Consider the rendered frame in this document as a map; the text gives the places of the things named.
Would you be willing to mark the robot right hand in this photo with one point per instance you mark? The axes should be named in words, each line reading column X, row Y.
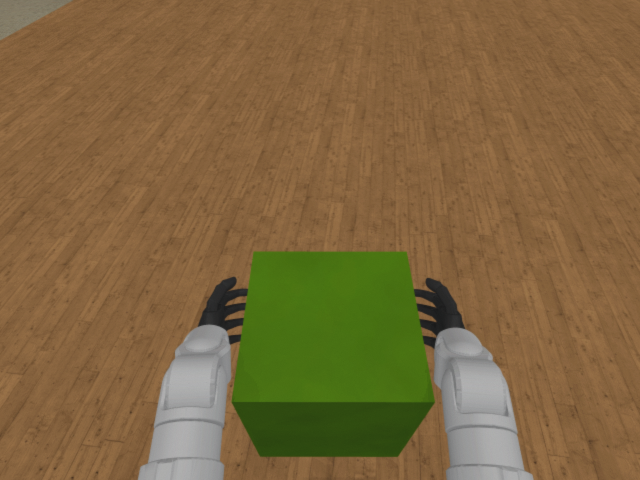
column 445, row 313

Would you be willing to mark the robot left hand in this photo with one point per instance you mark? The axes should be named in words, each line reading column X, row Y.
column 216, row 311

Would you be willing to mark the left robot forearm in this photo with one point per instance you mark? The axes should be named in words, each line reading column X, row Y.
column 190, row 416

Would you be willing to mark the carton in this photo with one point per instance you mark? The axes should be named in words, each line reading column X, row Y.
column 332, row 361

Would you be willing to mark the right robot forearm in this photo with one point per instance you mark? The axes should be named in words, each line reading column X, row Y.
column 478, row 413

